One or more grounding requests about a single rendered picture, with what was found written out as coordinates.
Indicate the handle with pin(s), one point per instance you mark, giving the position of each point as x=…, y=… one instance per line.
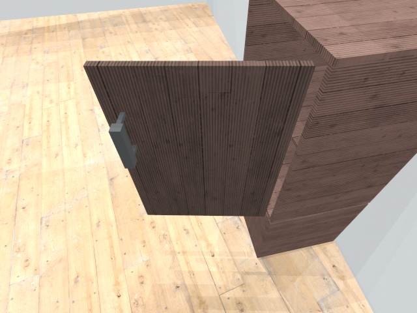
x=122, y=143

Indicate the cupboard door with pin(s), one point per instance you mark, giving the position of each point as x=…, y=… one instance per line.
x=211, y=136

